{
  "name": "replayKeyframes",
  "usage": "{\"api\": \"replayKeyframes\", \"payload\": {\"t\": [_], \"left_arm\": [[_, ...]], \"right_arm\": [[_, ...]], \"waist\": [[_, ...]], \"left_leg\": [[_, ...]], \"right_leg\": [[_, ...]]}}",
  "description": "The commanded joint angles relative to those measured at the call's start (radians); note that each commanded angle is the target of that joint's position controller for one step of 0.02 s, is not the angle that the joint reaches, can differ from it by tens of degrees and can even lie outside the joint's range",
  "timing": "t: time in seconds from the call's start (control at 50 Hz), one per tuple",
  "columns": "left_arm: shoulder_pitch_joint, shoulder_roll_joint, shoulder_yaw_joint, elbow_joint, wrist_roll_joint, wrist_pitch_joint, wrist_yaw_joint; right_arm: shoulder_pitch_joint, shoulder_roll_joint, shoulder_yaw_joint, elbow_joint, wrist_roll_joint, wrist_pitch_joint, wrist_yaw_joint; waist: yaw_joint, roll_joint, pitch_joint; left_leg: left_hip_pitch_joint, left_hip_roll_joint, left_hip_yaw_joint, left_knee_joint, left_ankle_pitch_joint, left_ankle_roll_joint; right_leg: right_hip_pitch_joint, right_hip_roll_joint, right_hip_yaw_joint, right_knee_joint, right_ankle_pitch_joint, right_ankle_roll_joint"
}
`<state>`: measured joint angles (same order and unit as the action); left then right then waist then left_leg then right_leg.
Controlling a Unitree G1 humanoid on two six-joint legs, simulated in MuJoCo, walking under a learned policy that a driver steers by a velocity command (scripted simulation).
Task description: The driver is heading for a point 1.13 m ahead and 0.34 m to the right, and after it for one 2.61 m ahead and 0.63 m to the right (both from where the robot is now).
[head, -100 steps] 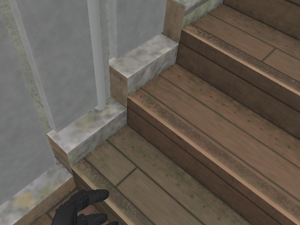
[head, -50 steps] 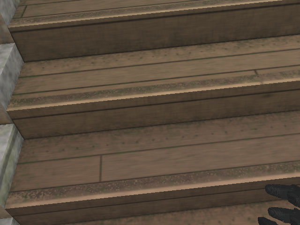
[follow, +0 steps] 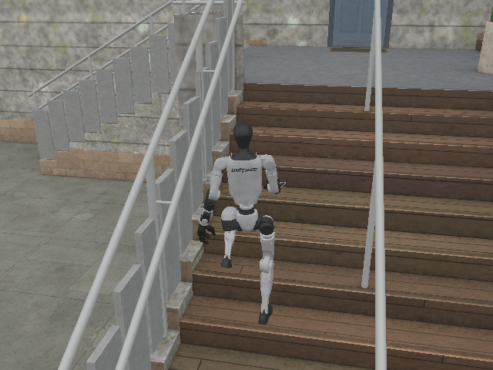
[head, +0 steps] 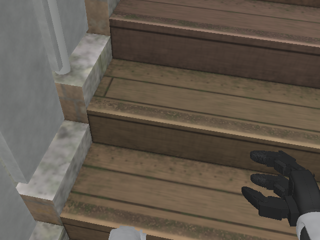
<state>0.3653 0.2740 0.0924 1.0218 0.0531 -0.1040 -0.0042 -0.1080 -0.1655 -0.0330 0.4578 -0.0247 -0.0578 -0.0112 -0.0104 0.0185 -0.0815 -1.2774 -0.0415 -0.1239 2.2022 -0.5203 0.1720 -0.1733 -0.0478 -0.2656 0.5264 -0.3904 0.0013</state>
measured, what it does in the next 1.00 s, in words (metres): climbs, turning right: left foot 0.17 m higher, then right foot 0.17 m higher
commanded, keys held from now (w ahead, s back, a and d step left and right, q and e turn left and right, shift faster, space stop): w+e+shift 1.00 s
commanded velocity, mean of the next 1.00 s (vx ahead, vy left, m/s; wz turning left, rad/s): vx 0.73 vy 0.07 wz -0.64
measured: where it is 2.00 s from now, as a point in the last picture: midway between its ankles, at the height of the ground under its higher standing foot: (268, 7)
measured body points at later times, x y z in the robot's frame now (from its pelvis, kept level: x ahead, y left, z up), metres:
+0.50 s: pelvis +0.27 +0.09 +0.18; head +0.28 +0.10 +0.63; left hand +0.53 +0.27 +0.10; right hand +0.20 -0.17 +0.06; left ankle +0.24 +0.11 -0.55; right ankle +0.29 -0.08 -0.25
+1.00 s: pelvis +0.53 -0.02 +0.31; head +0.57 +0.02 +0.75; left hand +0.71 +0.18 +0.14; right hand +0.68 -0.31 +0.35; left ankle +0.60 +0.11 -0.01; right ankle +0.47 -0.03 -0.38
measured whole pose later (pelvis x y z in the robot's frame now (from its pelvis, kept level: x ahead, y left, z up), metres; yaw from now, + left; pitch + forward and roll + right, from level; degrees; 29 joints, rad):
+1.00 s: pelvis +0.53 -0.02 +0.31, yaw -40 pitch +3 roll -3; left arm 0.42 0.30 0.06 0.85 0.02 -0.05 0.01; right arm -0.04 -0.07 0.08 0.38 -0.01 -0.09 -0.02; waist 0.05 -0.08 -0.06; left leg -1.05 -0.02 -0.18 2.50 -0.41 0.04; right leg -0.38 0.30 0.11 0.83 -0.46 -0.17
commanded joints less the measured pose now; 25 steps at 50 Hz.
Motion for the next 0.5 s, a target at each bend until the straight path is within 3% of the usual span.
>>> {"api": "replayKeyframes", "payload": {"t": [0.02,0.04,0.06,0.08,0.1,0.12,0.14,0.16,0.18,0.2,0.22,0.24,0.26,0.28,0.3,0.32,0.34,0.36,0.38,0.4,0.42,0.44,0.46,0.48,0.5], "left_arm": [[-0.131,0.106,-0.005,-0.158,-0.050,0.007,0.018],[-0.201,0.203,0.002,-0.114,-0.009,0.099,-0.068],[0.017,0.109,0.011,-0.143,-0.034,0.032,0.027],[0.162,0.176,0.044,-0.088,-0.124,0.025,0.133],[0.056,0.309,0.086,-0.150,-0.105,0.028,0.164],[-0.130,0.295,0.090,-0.239,-0.132,-0.009,0.091],[-0.171,0.182,0.089,-0.290,-0.136,0.032,0.047],[-0.138,0.093,0.082,-0.319,-0.081,0.060,0.020],[-0.069,0.050,0.078,-0.336,-0.025,0.073,0.016],[-0.042,0.021,0.068,-0.350,0.008,0.082,0.016],[-0.028,0.009,0.065,-0.345,0.035,0.105,0.026],[-0.022,0.017,0.067,-0.323,0.038,0.116,0.041],[0.056,0.024,0.066,-0.294,0.046,0.132,0.027],[0.057,0.010,0.061,-0.304,0.027,0.152,0.034],[0.006,0.027,0.066,-0.292,0.028,0.175,0.035],[-0.075,0.004,0.049,-0.322,0.035,0.179,0.035],[-0.140,-0.045,0.021,-0.364,0.013,0.161,0.013],[-0.219,-0.095,-0.003,-0.398,-0.014,0.147,0.008],[-0.132,-0.037,0.012,-0.328,0.014,0.151,0.026],[-0.178,0.012,-0.020,-0.350,-0.185,0.065,-0.036],[-0.155,0.030,-0.034,-0.371,-0.189,0.007,-0.052],[-0.260,-0.032,-0.013,-0.488,0.042,0.110,-0.030],[-0.270,-0.070,-0.038,-0.492,0.052,0.162,-0.025],[-0.272,-0.082,-0.041,-0.496,0.030,0.175,-0.050],[-0.296,-0.076,-0.041,-0.506,0.013,0.183,-0.066]], "right_arm": [[-0.066,-0.072,-0.013,-0.094,-0.008,-0.001,-0.026],[0.049,-0.078,0.061,-0.139,-0.009,-0.022,0.060],[0.015,0.124,0.065,-0.043,0.044,0.024,0.014],[0.020,0.107,0.041,-0.048,-0.027,0.118,0.039],[0.230,0.077,0.034,-0.022,-0.018,0.151,0.054],[0.543,-0.047,0.003,0.068,0.027,0.117,0.062],[0.425,-0.223,-0.049,0.033,0.017,0.124,0.101],[0.335,-0.347,-0.086,0.042,0.026,0.076,0.062],[0.255,-0.337,-0.092,0.079,0.047,0.047,0.031],[0.191,-0.250,-0.069,0.104,0.061,0.038,0.013],[0.154,-0.148,-0.041,0.104,0.059,0.043,0.003],[0.114,-0.069,-0.002,0.074,0.054,0.041,-0.013],[0.100,-0.040,0.008,0.073,0.063,0.028,0.016],[0.137,-0.022,0.014,0.070,0.062,0.014,0.044],[0.178,-0.037,0.008,0.079,0.038,-0.005,0.040],[0.255,-0.075,-0.004,0.121,0.023,-0.033,0.030],[0.373,-0.109,-0.008,0.175,-0.004,-0.059,0.016],[0.451,-0.123,-0.019,0.239,-0.006,-0.084,0.005],[0.374,-0.093,-0.006,0.162,-0.012,-0.057,0.008],[0.466,-0.059,0.044,0.238,-0.147,-0.041,0.058],[0.656,-0.107,0.046,0.291,-0.135,-0.011,0.037],[0.668,-0.223,-0.049,0.357,0.004,0.018,-0.083],[0.609,-0.219,-0.037,0.347,0.011,0.036,-0.117],[0.490,-0.213,-0.034,0.316,0.001,0.056,-0.124],[0.440,-0.196,-0.028,0.303,-0.013,0.078,-0.118]], "waist": [[-0.036,-0.057,0.323],[-0.224,0.104,-0.202],[0.001,0.093,0.020],[-0.019,0.034,0.025],[-0.123,-0.164,-0.090],[-0.267,-0.317,-0.283],[-0.270,0.100,-0.327],[-0.185,0.143,-0.415],[-0.085,0.046,-0.349],[-0.011,0.033,-0.244],[0.030,-0.019,-0.113],[0.038,0.030,-0.013],[0.076,0.027,-0.053],[0.077,0.070,-0.005],[0.037,0.018,0.015],[-0.003,-0.023,0.053],[-0.016,-0.064,-0.001],[-0.021,-0.084,0.013],[-0.048,-0.053,0.093],[-0.086,-0.069,0.166],[-0.085,-0.080,0.017],[0.057,-0.189,-0.077],[0.076,-0.204,-0.057],[0.122,-0.108,-0.045],[0.147,-0.089,0.024]], "left_leg": [[0.035,-0.034,0.161,-0.315,-0.258,-0.076],[0.803,-0.087,0.205,-1.028,-0.069,-0.095],[0.865,-0.026,0.380,-0.958,0.343,-0.061],[0.630,-0.094,0.504,-0.922,0.047,-0.060],[0.704,-0.071,0.371,-1.047,0.075,-0.034],[1.061,-0.033,0.194,-1.342,0.384,0.018],[1.272,0.225,-0.143,-1.606,0.694,0.215],[1.255,0.396,-0.410,-1.663,1.012,0.293],[1.234,0.382,-0.338,-1.628,0.835,0.217],[1.158,0.346,-0.302,-1.632,0.555,0.131],[1.087,0.298,-0.212,-1.646,0.379,0.043],[1.005,0.259,-0.116,-1.660,0.310,0.053],[0.977,0.192,-0.030,-1.630,-0.011,-0.027],[0.927,0.195,0.002,-1.708,-0.039,-0.034],[0.972,0.225,-0.036,-1.775,-0.067,-0.019],[1.028,0.277,-0.077,-1.837,-0.061,-0.008],[1.075,0.306,-0.152,-1.896,-0.176,-0.083],[1.135,0.357,-0.190,-1.939,-0.180,-0.162],[1.163,0.310,-0.019,-1.984,-0.014,-0.117],[1.102,0.380,-0.133,-1.748,1.417,-0.130],[1.363,0.486,-0.109,-1.774,1.671,-0.207],[1.402,0.427,0.084,-1.698,1.133,-0.386],[1.311,0.349,0.143,-1.712,0.957,-0.426],[1.187,0.325,0.189,-1.753,0.699,-0.415],[1.098,0.271,0.269,-1.752,0.707,-0.404]], "right_leg": [[-0.186,-0.163,0.106,-0.493,0.740,-0.248],[-0.574,-0.003,0.110,-0.314,0.660,-0.302],[-0.318,-0.166,0.183,-0.423,1.212,-0.186],[0.001,-0.253,0.221,-0.272,2.249,-0.071],[0.153,-0.283,0.212,-0.075,2.318,-0.031],[0.104,-0.179,0.201,0.275,1.943,0.035],[-0.236,0.081,0.187,0.854,0.240,0.100],[-0.413,0.263,0.421,1.392,-0.161,0.089],[-0.516,0.179,0.456,1.509,-0.028,0.043],[-0.583,0.122,0.444,1.445,0.088,0.016],[-0.629,0.090,0.401,1.385,0.121,0.023],[-0.660,0.125,0.360,1.419,0.102,0.033],[-0.640,0.111,0.336,1.436,0.141,0.023],[-0.679,0.098,0.332,1.408,0.129,0.021],[-0.747,0.079,0.291,1.409,0.059,0.019],[-0.855,0.067,0.289,1.419,0.018,-0.007],[-0.893,0.044,0.352,1.358,0.141,-0.061],[-1.008,0.063,0.400,1.393,0.259,-0.086],[-1.023,0.068,0.347,1.303,0.125,-0.041],[-1.180,0.236,0.626,1.515,0.366,-0.061],[-1.324,0.229,0.547,1.518,0.124,-0.008],[-1.109,0.107,0.390,1.548,0.178,-0.045],[-1.101,0.167,0.348,1.636,0.206,-0.060],[-1.010,0.173,0.362,1.585,0.199,-0.077],[-0.987,0.198,0.338,1.602,0.215,-0.077]]}}
Keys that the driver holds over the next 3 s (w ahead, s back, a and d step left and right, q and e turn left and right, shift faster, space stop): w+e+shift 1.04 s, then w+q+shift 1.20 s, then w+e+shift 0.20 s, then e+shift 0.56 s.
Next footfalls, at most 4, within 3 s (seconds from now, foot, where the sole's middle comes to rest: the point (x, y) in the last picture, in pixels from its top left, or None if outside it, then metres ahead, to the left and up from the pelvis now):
0.12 left None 0.28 0.10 -0.59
0.80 right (180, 209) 0.50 -0.05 -0.42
1.22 left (186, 88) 0.89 -0.08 -0.25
1.56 right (292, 28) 1.04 -0.46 -0.08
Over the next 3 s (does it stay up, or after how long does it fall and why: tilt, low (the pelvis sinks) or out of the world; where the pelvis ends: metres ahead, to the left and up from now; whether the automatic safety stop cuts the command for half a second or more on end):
stays up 1.96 -0.47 1.20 its command is cut before an obstacle from the start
